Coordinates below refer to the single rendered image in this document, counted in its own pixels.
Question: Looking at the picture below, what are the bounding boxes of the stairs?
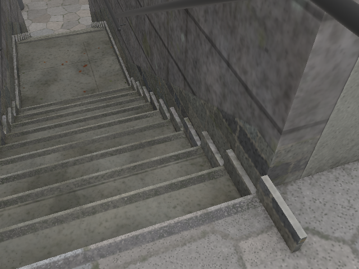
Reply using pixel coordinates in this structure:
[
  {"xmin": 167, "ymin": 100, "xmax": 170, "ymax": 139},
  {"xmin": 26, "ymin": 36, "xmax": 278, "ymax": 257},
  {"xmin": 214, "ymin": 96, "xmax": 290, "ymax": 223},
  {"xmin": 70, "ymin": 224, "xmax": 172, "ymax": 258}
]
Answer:
[
  {"xmin": 0, "ymin": 86, "xmax": 241, "ymax": 269},
  {"xmin": 22, "ymin": 27, "xmax": 102, "ymax": 41}
]

